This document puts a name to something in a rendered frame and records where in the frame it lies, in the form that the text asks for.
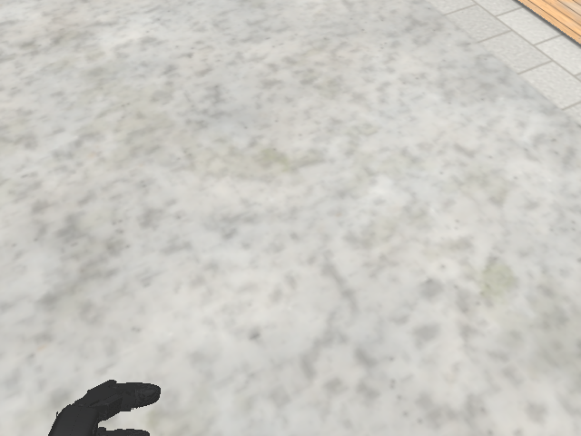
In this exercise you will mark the robot left hand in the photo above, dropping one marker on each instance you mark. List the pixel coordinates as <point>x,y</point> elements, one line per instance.
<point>101,403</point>

